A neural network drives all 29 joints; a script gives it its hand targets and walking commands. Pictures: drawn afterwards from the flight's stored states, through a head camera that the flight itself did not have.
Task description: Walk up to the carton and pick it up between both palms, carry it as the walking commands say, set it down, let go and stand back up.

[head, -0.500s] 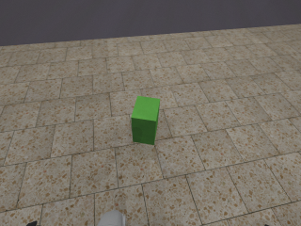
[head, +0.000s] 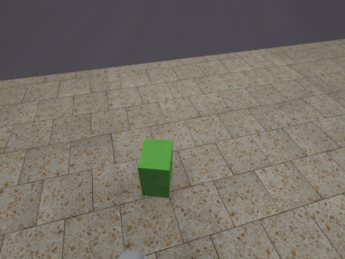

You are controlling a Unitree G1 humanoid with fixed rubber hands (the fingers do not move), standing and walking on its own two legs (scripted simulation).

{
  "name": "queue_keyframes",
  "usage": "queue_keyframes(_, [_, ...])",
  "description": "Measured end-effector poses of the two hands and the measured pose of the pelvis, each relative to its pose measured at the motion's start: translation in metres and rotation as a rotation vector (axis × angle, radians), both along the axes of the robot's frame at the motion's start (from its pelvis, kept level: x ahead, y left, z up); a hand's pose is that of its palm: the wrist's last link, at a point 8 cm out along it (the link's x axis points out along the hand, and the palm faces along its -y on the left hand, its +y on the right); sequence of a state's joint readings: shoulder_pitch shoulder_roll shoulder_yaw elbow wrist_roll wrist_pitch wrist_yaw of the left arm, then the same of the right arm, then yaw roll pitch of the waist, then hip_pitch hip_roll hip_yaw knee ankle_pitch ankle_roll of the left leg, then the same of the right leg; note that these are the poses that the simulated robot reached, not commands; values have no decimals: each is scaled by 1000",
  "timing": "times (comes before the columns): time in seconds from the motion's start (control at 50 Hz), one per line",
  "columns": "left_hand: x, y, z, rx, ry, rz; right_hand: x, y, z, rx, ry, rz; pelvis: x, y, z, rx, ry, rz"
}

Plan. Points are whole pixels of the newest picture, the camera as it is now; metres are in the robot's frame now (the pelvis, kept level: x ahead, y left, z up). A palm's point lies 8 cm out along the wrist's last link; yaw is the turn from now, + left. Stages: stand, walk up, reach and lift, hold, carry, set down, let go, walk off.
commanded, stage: walk up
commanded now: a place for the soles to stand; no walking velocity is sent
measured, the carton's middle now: (157, 168) +0.74 +0.10 -0.58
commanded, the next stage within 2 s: none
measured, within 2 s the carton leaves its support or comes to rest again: neither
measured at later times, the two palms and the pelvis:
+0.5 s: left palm (41, 216) +0.25 +0.35 -0.09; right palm out of the picture +0.15 -0.30 -0.07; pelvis +0.14 +0.03 +0.01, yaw -2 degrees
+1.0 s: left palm (57, 204) +0.29 +0.34 -0.11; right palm (274, 186) +0.37 -0.30 -0.09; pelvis +0.24 +0.02 -0.01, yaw +2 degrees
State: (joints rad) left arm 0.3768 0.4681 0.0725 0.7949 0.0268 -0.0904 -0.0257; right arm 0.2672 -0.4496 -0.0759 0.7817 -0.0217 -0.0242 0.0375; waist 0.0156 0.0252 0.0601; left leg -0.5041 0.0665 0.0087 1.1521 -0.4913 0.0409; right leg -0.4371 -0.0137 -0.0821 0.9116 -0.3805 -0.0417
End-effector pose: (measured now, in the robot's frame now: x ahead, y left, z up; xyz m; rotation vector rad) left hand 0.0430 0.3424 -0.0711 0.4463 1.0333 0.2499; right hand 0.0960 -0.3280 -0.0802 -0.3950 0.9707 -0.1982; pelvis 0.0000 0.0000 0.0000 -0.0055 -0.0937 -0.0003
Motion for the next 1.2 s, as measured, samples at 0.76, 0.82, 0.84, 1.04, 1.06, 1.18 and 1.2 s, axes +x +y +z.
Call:
queue_keyframes(0.76, [268,-5,-8,-32,-59,-42,166,4,-13,-33,156,-49,209,10,-2,-5,37,14])
queue_keyframes(0.82, [259,2,-18,-37,1,-11,207,8,-10,-48,95,-12,220,17,-5,-6,44,16])
queue_keyframes(0.84, [257,4,-22,-38,21,1,217,10,-10,-56,80,-4,223,19,-7,-2,47,16])
queue_keyframes(1.04, [252,-8,-40,-79,110,66,283,37,-11,-10,61,33,244,16,-2,-9,60,31])
queue_keyframes(1.06, [254,-9,-40,-84,113,69,288,40,-10,-5,56,39,246,16,-1,-1,62,31])
queue_keyframes(1.18, [268,-16,-34,-95,86,68,304,49,-4,28,21,37,247,17,7,-16,52,16])
queue_keyframes(1.2, [270,-17,-32,-94,82,64,304,50,-2,33,17,32,247,16,8,-13,49,16])
